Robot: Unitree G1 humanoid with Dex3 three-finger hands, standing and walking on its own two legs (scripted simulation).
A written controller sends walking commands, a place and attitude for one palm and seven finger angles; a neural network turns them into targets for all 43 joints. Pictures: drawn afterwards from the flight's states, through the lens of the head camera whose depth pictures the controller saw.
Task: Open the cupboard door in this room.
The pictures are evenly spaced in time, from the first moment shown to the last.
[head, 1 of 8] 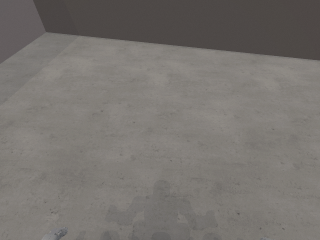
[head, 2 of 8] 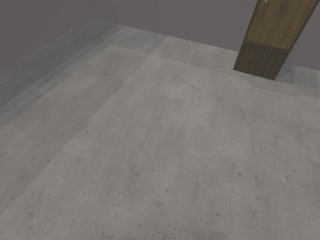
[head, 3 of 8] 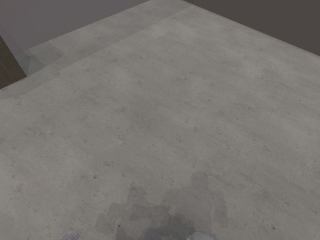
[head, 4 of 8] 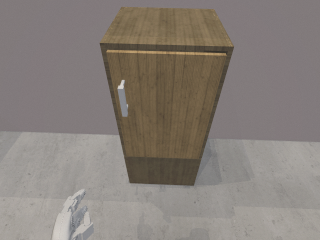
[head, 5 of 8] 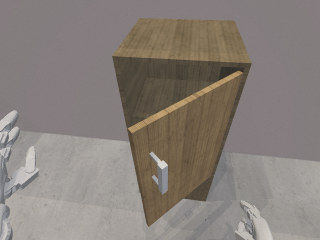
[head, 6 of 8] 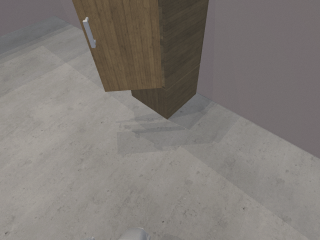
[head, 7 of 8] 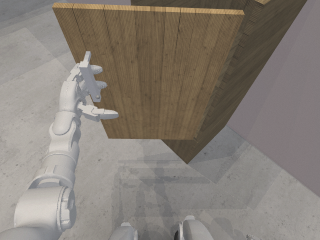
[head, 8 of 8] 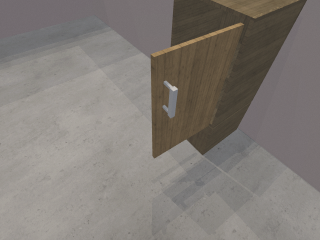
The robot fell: no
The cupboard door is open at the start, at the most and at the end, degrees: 0 88 87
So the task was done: yes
